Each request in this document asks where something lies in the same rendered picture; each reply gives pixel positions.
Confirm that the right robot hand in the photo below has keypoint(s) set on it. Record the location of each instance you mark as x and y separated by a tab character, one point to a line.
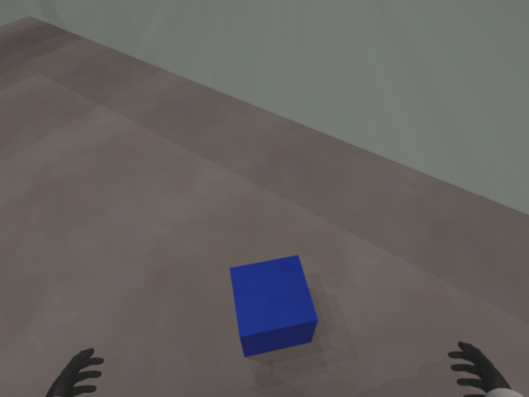
490	377

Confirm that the carton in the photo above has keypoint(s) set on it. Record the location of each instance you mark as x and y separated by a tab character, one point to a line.
274	308

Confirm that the left robot hand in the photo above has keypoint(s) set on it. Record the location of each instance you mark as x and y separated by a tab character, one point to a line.
64	384

